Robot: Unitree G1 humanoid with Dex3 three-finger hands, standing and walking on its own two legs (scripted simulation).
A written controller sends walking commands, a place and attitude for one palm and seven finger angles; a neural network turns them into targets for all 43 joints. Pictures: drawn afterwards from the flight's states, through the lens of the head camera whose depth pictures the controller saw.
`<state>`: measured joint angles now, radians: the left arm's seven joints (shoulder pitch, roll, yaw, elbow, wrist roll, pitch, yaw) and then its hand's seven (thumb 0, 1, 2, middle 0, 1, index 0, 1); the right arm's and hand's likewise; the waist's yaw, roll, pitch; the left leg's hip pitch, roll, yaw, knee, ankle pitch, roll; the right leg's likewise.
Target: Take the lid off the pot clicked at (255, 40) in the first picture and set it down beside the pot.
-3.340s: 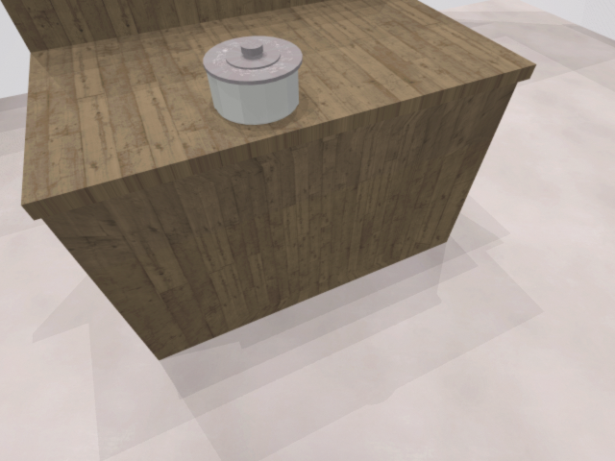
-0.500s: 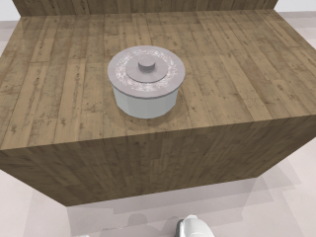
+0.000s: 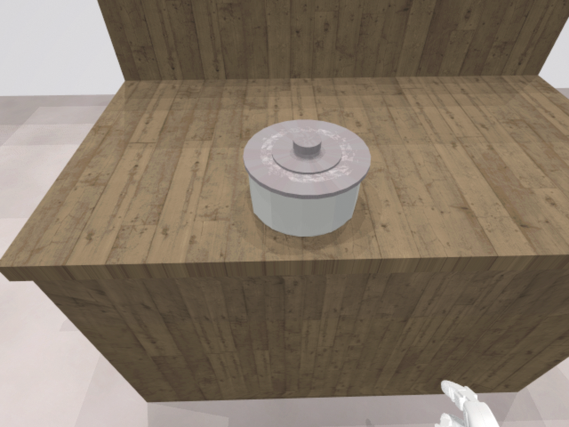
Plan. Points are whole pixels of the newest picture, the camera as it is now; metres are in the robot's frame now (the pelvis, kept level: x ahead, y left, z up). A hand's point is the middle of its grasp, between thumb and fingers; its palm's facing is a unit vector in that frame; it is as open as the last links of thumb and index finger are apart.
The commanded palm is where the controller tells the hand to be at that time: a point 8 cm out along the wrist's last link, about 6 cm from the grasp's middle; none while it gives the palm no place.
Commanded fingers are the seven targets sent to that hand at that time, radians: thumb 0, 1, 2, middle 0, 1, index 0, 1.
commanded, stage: come to a stop and stand still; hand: left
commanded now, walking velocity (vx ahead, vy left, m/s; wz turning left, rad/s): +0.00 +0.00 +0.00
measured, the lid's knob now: (307, 142) +0.50 +0.01 +0.16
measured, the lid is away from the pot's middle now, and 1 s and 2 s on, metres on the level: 0.00 0.00 0.00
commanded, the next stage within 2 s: look again from close up in 1.38 s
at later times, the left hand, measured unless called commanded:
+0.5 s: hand out of the picture -0.02 +0.23 -0.15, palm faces +0.01 -0.98 -0.18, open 7.4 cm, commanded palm none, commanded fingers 0.00 0.90 0.90 -0.20 -0.30 -0.20 -0.30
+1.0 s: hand out of the picture +0.03 +0.24 -0.15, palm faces +0.00 -0.98 -0.19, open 7.3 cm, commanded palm none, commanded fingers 0.00 0.90 0.90 -0.20 -0.30 -0.20 -0.30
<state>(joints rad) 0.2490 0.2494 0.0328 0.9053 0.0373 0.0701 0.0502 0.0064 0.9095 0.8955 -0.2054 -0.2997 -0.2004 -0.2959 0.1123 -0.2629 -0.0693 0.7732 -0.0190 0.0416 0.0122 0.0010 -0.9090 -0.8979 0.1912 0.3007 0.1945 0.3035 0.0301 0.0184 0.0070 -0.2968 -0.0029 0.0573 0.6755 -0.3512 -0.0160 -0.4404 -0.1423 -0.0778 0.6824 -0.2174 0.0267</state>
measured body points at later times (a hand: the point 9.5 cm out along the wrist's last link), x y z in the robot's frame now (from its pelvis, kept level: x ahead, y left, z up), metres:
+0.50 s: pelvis -0.02 +0.06 +0.02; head +0.00 +0.06 +0.47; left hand -0.01 +0.28 -0.13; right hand -0.03 -0.18 -0.13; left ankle +0.00 +0.13 -0.71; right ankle -0.01 -0.06 -0.71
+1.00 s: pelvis +0.02 +0.08 +0.03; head +0.04 +0.08 +0.48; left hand +0.04 +0.30 -0.13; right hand +0.04 -0.16 -0.13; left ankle +0.00 +0.13 -0.71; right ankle -0.01 -0.06 -0.71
